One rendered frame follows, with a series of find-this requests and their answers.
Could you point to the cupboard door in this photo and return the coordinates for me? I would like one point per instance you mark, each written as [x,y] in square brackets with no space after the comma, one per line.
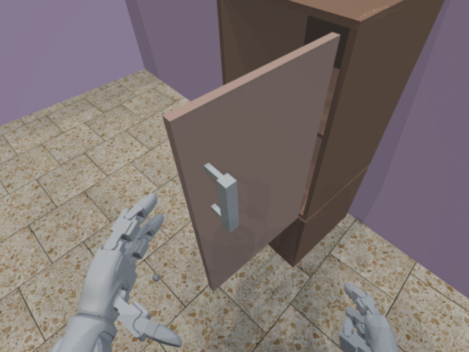
[261,129]

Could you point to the robot left hand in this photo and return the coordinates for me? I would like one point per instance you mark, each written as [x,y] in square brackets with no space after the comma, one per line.
[114,264]

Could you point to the robot left forearm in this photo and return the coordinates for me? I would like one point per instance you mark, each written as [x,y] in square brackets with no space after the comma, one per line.
[86,333]

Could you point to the robot right hand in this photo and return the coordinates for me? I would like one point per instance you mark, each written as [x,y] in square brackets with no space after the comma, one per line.
[374,331]

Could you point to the handle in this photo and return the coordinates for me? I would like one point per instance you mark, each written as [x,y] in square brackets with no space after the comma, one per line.
[227,194]

